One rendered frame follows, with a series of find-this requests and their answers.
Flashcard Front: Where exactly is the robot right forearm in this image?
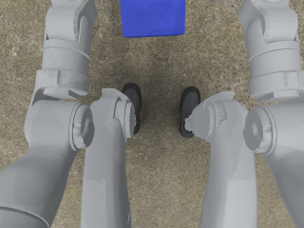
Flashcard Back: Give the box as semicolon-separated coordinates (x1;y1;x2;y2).
237;0;304;105

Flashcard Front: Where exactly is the robot left upper arm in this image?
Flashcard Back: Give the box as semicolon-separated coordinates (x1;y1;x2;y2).
0;100;95;228

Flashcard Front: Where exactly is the carton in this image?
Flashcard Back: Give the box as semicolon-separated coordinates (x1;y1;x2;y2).
120;0;186;38

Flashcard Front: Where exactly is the left robot shin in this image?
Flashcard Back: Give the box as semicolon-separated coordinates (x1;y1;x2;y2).
90;88;137;129

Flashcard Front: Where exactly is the left robot foot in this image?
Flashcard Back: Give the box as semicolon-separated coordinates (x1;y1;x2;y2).
122;83;142;135

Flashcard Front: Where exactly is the robot left forearm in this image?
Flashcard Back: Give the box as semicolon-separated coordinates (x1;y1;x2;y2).
24;0;98;141

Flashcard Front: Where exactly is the robot right upper arm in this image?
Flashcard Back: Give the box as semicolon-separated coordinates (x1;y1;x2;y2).
242;103;304;228

